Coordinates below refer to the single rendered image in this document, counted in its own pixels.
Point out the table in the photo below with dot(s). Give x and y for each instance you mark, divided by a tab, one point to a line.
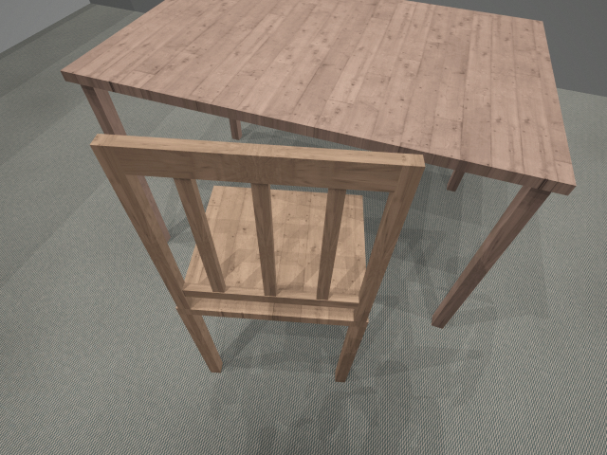
471	91

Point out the chair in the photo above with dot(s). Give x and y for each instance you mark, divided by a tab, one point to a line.
296	256

